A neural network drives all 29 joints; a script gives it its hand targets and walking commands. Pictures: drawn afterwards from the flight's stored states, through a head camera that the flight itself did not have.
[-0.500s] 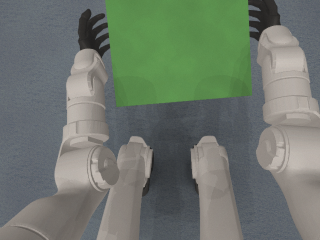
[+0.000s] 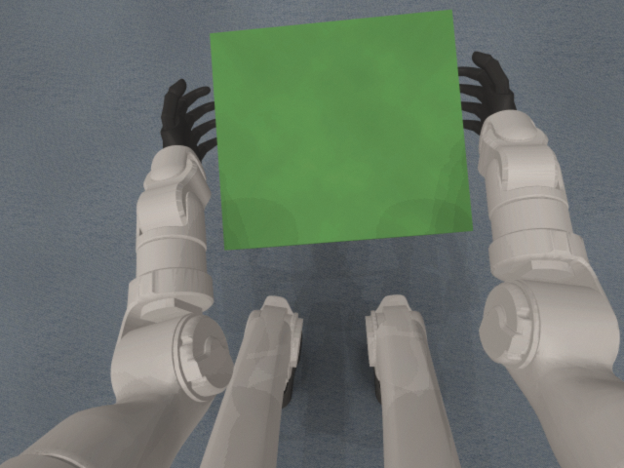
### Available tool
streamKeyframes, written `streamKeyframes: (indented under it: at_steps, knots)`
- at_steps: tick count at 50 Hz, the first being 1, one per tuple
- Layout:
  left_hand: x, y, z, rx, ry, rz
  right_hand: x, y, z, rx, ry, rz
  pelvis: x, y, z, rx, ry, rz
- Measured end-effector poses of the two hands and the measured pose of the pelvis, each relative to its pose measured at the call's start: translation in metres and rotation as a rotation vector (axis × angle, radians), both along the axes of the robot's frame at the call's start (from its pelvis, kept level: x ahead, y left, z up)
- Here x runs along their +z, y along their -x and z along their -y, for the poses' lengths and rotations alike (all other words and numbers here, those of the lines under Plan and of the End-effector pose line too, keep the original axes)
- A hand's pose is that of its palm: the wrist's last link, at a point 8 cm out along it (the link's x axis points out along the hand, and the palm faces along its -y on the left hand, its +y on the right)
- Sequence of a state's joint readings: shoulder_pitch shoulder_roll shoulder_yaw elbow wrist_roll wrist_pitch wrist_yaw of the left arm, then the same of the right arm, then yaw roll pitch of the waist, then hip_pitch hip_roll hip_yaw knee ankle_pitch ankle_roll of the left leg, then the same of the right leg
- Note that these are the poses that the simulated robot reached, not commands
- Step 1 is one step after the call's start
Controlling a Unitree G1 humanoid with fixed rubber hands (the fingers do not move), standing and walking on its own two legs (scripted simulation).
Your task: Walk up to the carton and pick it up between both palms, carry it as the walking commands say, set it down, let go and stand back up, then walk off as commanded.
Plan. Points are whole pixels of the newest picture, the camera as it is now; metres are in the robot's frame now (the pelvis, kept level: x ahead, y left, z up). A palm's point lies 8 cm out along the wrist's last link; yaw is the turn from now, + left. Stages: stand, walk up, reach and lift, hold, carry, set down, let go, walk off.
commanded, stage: reach and lift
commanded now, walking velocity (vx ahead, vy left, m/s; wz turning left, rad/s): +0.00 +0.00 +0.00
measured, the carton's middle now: (336, 150) +0.50 -0.02 -0.14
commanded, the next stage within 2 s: none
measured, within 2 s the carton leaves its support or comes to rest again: neither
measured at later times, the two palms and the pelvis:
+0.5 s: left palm (143, 141) +0.45 +0.17 +0.03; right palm (521, 102) +0.48 -0.20 +0.01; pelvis +0.02 +0.00 +0.07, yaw -1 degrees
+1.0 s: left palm (88, 138) +0.43 +0.17 +0.10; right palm (556, 85) +0.46 -0.19 +0.08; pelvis +0.05 +0.00 +0.14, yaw -2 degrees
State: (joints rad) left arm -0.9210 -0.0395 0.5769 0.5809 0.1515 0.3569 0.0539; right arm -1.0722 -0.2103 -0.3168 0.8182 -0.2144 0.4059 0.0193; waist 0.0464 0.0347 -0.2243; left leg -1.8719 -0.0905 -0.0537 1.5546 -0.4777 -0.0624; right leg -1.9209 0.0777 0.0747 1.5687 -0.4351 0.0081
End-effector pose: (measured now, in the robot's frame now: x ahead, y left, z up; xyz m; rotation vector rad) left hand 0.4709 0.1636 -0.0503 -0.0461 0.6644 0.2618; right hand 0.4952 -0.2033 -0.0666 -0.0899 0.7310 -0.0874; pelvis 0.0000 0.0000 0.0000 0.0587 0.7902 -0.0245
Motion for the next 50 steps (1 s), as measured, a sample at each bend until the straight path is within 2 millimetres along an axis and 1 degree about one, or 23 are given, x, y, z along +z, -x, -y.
streamKeyframes:
  at_steps: [26,41,50]
  knots:
    - [0.079,0.019,-0.008,-0.002,0.01,-0.007,0.08,0.018,-0.006,-0.007,-0.019,-0.005,0.075,-0.025,-0.005,-0.005,0.019,0.075]
    - [0.121,0.035,-0.009,-0.002,0.017,-0.012,0.121,0.032,-0.01,-0.046,-0.005,-0.006,0.113,-0.038,-0.002,-0.008,0.025,0.135]
    - [0.15,0.045,-0.01,0.02,0.002,-0.012,0.148,0.04,-0.013,-0.051,-0.015,-0.003,0.135,-0.045,0.001,-0.011,0.028,0.184]
